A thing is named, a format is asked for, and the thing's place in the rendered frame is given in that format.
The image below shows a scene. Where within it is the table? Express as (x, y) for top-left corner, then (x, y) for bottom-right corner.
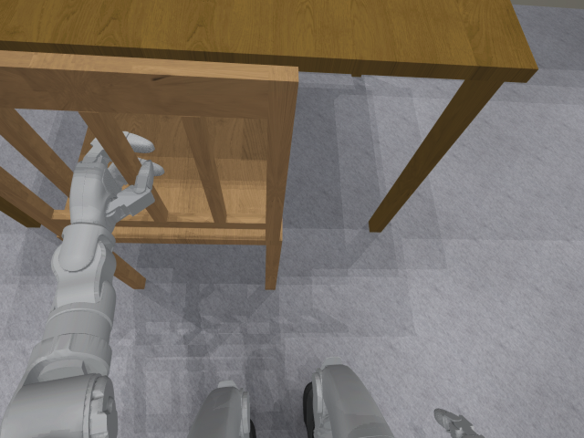
(0, 0), (538, 233)

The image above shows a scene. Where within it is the robot left forearm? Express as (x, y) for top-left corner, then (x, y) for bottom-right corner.
(0, 223), (117, 438)

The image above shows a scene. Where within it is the robot right thigh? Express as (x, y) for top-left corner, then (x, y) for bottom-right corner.
(312, 364), (395, 438)

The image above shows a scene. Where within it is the robot left hand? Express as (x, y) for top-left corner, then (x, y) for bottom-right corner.
(69, 131), (164, 233)

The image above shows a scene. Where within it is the robot thigh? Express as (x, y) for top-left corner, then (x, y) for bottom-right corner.
(312, 364), (395, 438)
(187, 387), (250, 438)

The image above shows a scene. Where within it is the left robot upper arm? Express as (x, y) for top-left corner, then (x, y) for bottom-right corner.
(4, 373), (118, 438)

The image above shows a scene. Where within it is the robot right hand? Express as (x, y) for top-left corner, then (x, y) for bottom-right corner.
(433, 409), (485, 438)

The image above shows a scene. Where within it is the chair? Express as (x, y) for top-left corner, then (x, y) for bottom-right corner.
(0, 50), (298, 290)

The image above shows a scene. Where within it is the robot left thigh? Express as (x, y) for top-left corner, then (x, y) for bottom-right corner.
(187, 387), (250, 438)

